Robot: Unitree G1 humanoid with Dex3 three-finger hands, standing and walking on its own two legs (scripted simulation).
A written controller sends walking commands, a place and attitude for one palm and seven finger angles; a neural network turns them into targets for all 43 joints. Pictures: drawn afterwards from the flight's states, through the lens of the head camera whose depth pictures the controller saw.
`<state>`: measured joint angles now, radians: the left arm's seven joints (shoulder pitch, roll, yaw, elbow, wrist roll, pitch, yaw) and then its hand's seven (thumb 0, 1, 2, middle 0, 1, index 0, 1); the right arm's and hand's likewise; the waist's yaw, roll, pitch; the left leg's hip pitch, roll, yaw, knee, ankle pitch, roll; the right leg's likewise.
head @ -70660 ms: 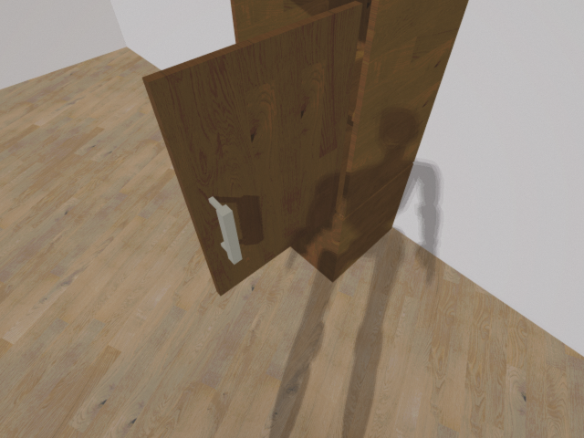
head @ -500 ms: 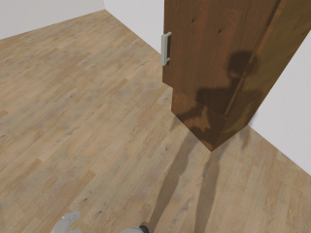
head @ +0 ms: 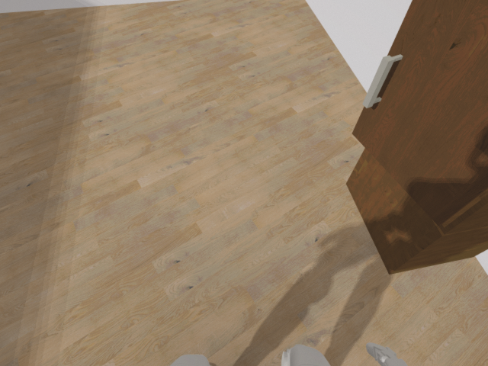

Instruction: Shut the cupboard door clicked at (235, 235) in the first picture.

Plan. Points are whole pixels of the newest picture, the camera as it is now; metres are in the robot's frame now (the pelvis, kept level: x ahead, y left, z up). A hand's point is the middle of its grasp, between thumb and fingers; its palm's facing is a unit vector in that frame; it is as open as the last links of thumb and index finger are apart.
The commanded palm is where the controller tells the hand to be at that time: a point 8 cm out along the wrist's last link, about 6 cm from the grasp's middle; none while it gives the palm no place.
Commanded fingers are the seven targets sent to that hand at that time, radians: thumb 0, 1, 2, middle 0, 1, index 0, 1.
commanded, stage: walk to a spot facing it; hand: left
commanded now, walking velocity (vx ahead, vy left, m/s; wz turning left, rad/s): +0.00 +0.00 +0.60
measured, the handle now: (382, 81) +0.86 -0.34 -0.07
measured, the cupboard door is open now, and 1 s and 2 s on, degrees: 15 15 15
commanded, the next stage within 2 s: turn to face it in 1.52 s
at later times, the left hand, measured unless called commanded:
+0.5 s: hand out of the picture +0.00 +0.19 -0.17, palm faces +0.35 -0.91 -0.21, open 7.4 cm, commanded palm none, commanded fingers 0.00 0.90 0.90 -0.20 -0.30 -0.20 -0.30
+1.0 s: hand out of the picture +0.09 +0.16 -0.13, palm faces +0.60 -0.76 -0.23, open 7.4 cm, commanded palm none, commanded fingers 0.00 0.90 0.90 -0.20 -0.30 -0.20 -0.30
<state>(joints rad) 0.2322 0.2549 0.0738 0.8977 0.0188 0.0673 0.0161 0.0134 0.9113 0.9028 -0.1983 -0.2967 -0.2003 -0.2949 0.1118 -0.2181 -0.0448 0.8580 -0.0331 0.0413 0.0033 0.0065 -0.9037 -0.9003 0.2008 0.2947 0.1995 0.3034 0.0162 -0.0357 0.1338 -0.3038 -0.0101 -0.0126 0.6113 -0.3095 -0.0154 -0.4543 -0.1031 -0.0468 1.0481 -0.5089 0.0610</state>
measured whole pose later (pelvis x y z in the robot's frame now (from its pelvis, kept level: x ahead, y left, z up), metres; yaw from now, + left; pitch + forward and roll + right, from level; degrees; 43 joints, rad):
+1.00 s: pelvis +0.15 -0.02 +0.02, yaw +38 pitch +1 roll +1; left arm 0.28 0.16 0.05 0.93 0.03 -0.06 0.01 0.01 0.91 0.90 -0.20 -0.30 -0.20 -0.30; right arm 0.22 -0.24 -0.09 0.96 -0.03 0.04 0.04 0.01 -0.91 -0.90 0.20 0.29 0.19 0.30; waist -0.03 0.01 0.05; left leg -0.59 0.06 0.03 1.18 -0.25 -0.01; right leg -0.17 -0.10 -0.28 0.43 -0.26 -0.03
